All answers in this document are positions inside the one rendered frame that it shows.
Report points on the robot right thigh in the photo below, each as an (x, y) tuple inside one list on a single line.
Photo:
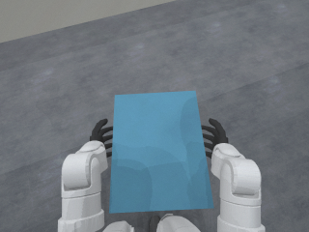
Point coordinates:
[(176, 224)]

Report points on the robot right foot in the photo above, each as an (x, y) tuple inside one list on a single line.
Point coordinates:
[(153, 224)]

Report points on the carton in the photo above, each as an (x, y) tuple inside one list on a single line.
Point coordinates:
[(158, 158)]

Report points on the robot right hand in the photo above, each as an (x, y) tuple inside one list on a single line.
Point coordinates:
[(218, 138)]

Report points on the robot left hand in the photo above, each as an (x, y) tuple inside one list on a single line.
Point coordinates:
[(98, 132)]

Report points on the robot right forearm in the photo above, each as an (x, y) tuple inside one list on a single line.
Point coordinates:
[(240, 190)]

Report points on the robot left forearm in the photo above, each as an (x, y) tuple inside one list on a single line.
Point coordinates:
[(81, 187)]

